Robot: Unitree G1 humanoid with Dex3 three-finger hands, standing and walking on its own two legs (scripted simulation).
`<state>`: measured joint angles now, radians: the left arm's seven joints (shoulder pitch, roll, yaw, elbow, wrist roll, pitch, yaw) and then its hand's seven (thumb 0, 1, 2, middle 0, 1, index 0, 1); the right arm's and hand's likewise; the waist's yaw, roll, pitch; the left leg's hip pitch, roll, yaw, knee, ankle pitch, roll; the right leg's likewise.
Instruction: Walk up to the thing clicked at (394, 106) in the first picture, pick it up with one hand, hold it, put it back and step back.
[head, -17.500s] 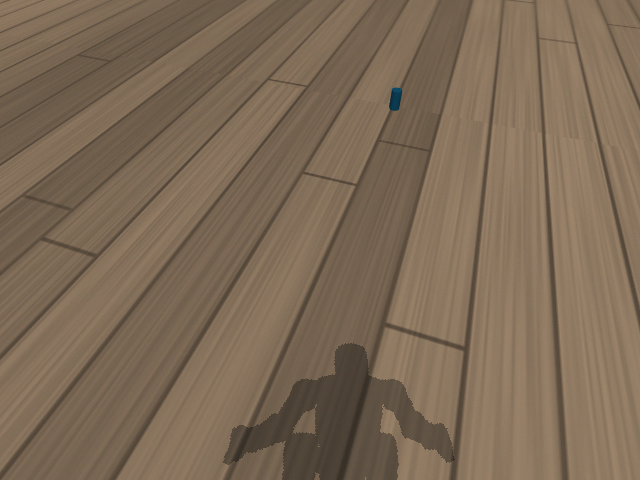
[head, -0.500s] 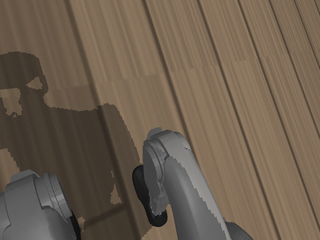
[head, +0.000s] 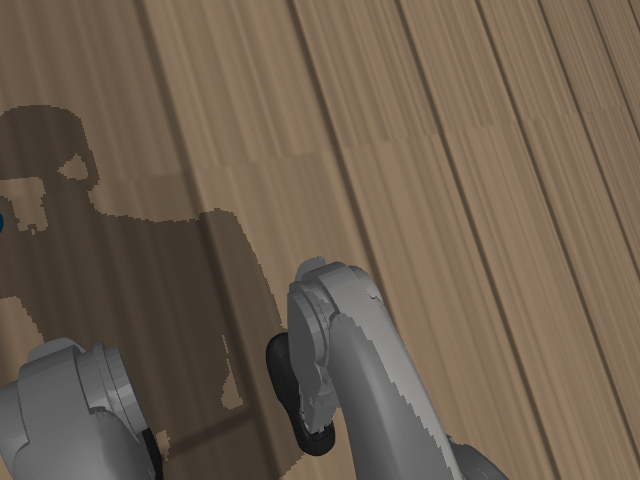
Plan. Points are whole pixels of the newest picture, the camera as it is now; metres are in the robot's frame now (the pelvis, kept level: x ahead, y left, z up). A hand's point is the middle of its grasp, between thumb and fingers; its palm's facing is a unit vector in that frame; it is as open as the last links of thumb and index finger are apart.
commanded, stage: close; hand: left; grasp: from above
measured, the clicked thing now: out of the picture +0.49 +0.29 -0.25
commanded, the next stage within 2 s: settle in 0.32 s
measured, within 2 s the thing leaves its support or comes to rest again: leaves its support in 0.74 s
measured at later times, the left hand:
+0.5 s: hand out of the picture +0.47 +0.29 -0.21, palm faces -0.42 -0.13 -0.90, open 9.9 cm
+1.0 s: hand out of the picture +0.48 +0.31 -0.14, palm faces -0.36 -0.09 -0.93, open 8.9 cm
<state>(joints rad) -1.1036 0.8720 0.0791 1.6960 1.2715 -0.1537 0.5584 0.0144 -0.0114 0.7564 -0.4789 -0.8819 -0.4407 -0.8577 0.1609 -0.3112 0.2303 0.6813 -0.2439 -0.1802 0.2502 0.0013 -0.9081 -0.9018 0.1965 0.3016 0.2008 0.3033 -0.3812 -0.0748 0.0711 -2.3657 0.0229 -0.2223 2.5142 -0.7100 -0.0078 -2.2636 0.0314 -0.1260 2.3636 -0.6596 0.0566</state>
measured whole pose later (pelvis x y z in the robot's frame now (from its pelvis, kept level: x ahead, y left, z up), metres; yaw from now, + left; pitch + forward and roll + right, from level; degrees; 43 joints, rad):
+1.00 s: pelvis +0.00 +0.00 +0.02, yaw +3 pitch +34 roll -9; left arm -1.03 0.73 0.04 1.43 1.19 -0.06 0.41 0.01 0.04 0.70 -0.69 -0.82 -0.69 -0.82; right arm 0.17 -0.29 0.11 0.71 -0.17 -0.10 0.23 0.00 -0.93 -0.91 0.20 0.30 0.20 0.30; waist -0.29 0.00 -0.05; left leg -2.34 0.02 -0.17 2.44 -0.71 -0.01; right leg -2.27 0.02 -0.08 2.33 -0.68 0.04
